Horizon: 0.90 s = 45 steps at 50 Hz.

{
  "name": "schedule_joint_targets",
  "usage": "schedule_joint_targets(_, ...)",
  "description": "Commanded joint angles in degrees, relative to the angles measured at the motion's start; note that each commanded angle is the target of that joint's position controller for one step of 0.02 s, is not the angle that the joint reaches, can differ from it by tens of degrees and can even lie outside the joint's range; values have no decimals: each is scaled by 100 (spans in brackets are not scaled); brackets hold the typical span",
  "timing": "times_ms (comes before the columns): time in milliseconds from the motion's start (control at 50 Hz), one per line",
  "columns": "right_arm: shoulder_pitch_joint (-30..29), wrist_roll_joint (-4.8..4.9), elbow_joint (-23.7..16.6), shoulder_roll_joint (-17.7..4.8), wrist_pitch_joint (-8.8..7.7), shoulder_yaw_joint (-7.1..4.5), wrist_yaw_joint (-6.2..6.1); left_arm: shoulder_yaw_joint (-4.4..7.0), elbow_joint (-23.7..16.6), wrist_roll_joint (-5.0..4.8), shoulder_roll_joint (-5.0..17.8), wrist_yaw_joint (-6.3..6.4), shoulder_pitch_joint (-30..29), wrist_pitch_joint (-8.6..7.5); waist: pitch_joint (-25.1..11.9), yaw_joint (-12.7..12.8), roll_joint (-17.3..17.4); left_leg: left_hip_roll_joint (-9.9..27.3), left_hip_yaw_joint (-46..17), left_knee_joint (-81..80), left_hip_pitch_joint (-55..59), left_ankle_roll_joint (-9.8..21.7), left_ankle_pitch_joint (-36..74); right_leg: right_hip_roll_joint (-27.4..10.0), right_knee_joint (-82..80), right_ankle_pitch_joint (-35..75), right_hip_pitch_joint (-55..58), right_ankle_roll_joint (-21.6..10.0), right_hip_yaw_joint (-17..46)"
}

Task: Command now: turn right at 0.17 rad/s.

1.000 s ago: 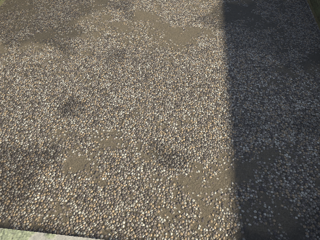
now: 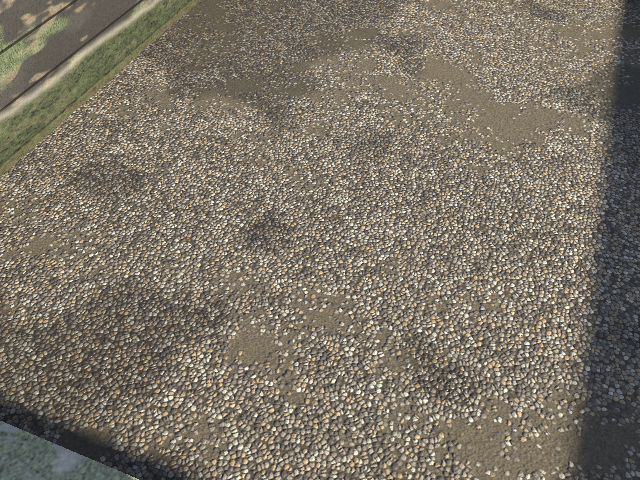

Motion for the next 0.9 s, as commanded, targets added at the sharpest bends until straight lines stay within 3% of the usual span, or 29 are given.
schedule_joint_targets(20, -68, 0, -437, -977, 19, -327, -76, 167, -551, -22, 614, 46, -316, -91, -162, -110, 167, 950, -757, -329, 271, 170, 679, -55, 137, 92, -426, -258, 231)
schedule_joint_targets(60, -111, -16, -543, -1000, 74, -379, -98, 198, -640, -1, 646, 48, -285, -69, -218, -122, 203, 1040, -677, -140, 242, 274, 744, 11, 401, 66, -588, -315, 230)
schedule_joint_targets(100, -154, -86, -704, -902, 87, -374, -95, 198, -665, 23, 597, 67, -238, -15, -325, -187, 369, 1136, -734, -405, 147, 345, -648, 121, 564, -530, -630, -392, 176)
schedule_joint_targets(140, -190, -111, -816, -1000, 70, -411, -96, 242, -724, 58, 648, 47, -304, 53, -110, -224, 602, 1429, -1081, -658, 35, 542, -1983, 317, 1061, -1196, -959, -510, -115)
schedule_joint_targets(180, -234, -85, -902, -1008, 19, -438, -98, 247, -810, 97, 627, -6, -402, 108, 170, -227, 512, 1745, -1214, -563, -189, 697, -1932, 227, 1384, -1214, -1056, -621, -281)
schedule_joint_targets(200, -232, -90, -922, -1048, -17, -461, -102, 246, -849, 108, 595, -37, -393, 111, 199, -199, 466, 1779, -1157, -439, -285, 688, -1833, 186, 1413, -1158, -983, -669, -325)
schedule_joint_targets(240, -467, -134, -1104, -1103, -41, -493, -69, 242, -880, 1, 511, -166, -134, 131, 35, 3, 440, 1491, -733, 46, -694, 354, -1891, 248, 1153, -1138, -347, -771, -243)
schedule_joint_targets(260, -814, -107, -1283, -1011, -57, -471, -60, 269, -847, -29, 624, -166, 38, 141, 263, 154, 138, 1184, -289, 480, -1214, 107, -1868, 151, 728, -1242, -57, -886, 141)
schedule_joint_targets(280, -1200, -55, -1549, -896, -59, -431, -44, 355, -805, -50, 905, -135, 344, 138, 392, 306, -564, 547, 444, 1519, -1896, -257, -1679, -256, -98, -1670, 319, -1122, 1312)
schedule_joint_targets(300, -1524, -8, -1838, -969, -74, -449, -61, 501, -818, -88, 1406, -100, 708, 137, 394, 576, -1415, -4, 617, 2654, -2954, -456, -1754, -941, -756, -1462, 995, -1607, 3203)
schedule_joint_targets(320, -1561, -5, -1928, -1069, -112, -472, -69, 556, -826, -20, 1570, -44, 986, 125, 224, 672, -1372, 56, -47, 3496, -3835, -462, -2200, -1354, -863, -857, 1660, -1955, 4048)
schedule_joint_targets(360, -1245, -94, -1823, -985, -165, -423, -42, 521, -925, 72, 1305, 63, 701, 110, -234, 317, -686, 303, -408, 4401, -3861, -597, -1596, -1287, -421, 184, 1628, -1960, 3573)
schedule_joint_targets(400, -989, -125, -1736, -950, -144, -406, -19, 432, -1060, 55, 1006, 97, 125, 99, -445, -29, -508, 470, -354, 4082, -3144, -754, -1082, -850, -361, 166, 928, -1618, 2800)
schedule_joint_targets(420, -990, -147, -1720, -909, -92, -390, -2, 401, -1130, 54, 933, 82, -97, 119, -450, -77, -496, 449, -218, 3898, -2763, -819, -925, -657, -403, 210, 529, -1491, 2526)
schedule_joint_targets(460, -1048, -149, -1801, -799, -10, -322, -18, 369, -1145, 54, 914, 57, -205, 156, -294, -29, -500, 496, -131, 3243, -2235, -871, -626, -348, -418, 642, -12, -1333, 2160)
schedule_joint_targets(500, -1129, -112, -1881, -656, -16, -233, -20, 409, -1103, 87, 1010, 31, -191, 202, -304, 56, -514, 428, -4, 2442, -1698, -793, -557, -179, -261, 631, -203, -1275, 2005)
schedule_joint_targets(540, -1189, -79, -1908, -684, -89, -207, 83, 459, -1131, 101, 1203, 10, -207, 311, -346, 175, -655, 263, 62, 2229, -1268, -694, -841, -165, -439, -29, -285, -1317, 2327)
schedule_joint_targets(580, -957, -46, -1842, -623, -169, -163, 40, 456, -1186, 50, 1226, 43, -594, 376, -318, -25, -550, 294, -38, 1055, -383, -630, -302, -91, -338, 51, -443, -1132, 2395)
schedule_joint_targets(600, -522, -173, -1707, -530, -206, -132, 26, 404, -1203, 32, 1123, 99, -699, 372, -231, -268, -326, 378, -8, 395, 279, -544, 237, -53, -73, 400, -706, -933, 2276)
schedule_joint_targets(620, -184, -286, -1662, -462, -202, -121, -3, 353, -1180, -33, 879, 147, -622, 333, -488, -303, 105, 780, -243, 397, 1422, -457, 516, 187, 551, -346, -1390, -623, 2042)
schedule_joint_targets(640, 75, -388, -1660, -887, -192, -203, 3, 258, -1374, -147, 522, 135, -617, 321, -893, -413, 1536, 1927, -1528, 285, 2202, -99, 757, 941, 1860, -2299, -2299, -302, 1201)
schedule_joint_targets(660, 292, -305, -1634, -1257, -150, -345, -3, 352, -1400, -13, 829, 149, -761, 301, -674, -615, 1719, 2471, -2491, -147, 1471, 112, 827, 935, 2657, -2441, -2532, -74, 852)
schedule_joint_targets(680, 108, -224, -1690, -1146, -164, -299, -5, 450, -1333, 26, 1029, 139, -899, 269, -458, -485, 1129, 2447, -2504, -213, 919, 203, 842, 855, 3250, -2073, -2405, 78, 872)
schedule_joint_targets(700, -256, -203, -1794, -975, -204, -223, 7, 458, -1297, 16, 1004, 110, -919, 270, -367, -266, 881, 2349, -2182, -278, 382, 266, 970, 803, 3619, -1783, -2160, 175, 803)
schedule_joint_targets(740, -701, -201, -1878, -737, -324, -95, 35, 410, -1252, 41, 843, 56, -862, 347, -423, 11, 1020, 2128, -1614, -386, -188, 428, 1547, 730, 3979, -1444, -1733, 296, 737)
schedule_joint_targets(800, -866, -195, -1804, -524, -446, -7, 177, 352, -1160, 72, 735, 106, -747, 456, -570, 207, 825, 1803, -795, -210, -532, 470, 2392, 706, 3523, -1021, -1074, 426, 711)
schedule_joint_targets(820, -879, -208, -1774, -487, -427, 7, 212, 289, -1147, 76, 668, 97, -744, 454, -586, 272, 711, 1711, -599, -175, -531, 408, 2158, 585, 2836, -968, -818, 390, 587)
schedule_joint_targets(860, -654, -240, -1656, -615, -364, -32, 252, 137, -1195, 97, 505, 42, -1097, 464, -586, 41, 927, 1564, -492, -154, -455, 375, 1435, 494, 1718, -1061, -347, 256, 128)
schedule_joint_targets(900, -716, -191, -1655, -696, -224, -56, 221, 40, -1190, 148, 391, -31, -1150, 439, -624, 45, 885, 1554, -612, -249, -550, 363, -18, 496, 862, -859, 279, 74, -154)
Keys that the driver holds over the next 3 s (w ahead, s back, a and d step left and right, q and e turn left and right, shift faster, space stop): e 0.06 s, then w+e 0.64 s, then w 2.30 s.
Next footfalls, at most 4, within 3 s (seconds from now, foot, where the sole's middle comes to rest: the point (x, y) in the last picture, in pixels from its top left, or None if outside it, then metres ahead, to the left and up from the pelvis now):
0.62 left None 0.21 0.06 -0.78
0.94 right None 0.09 -0.13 -0.78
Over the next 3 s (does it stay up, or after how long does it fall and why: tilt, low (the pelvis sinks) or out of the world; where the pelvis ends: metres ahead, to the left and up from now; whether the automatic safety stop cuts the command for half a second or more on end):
stays up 0.13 -0.05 -0.02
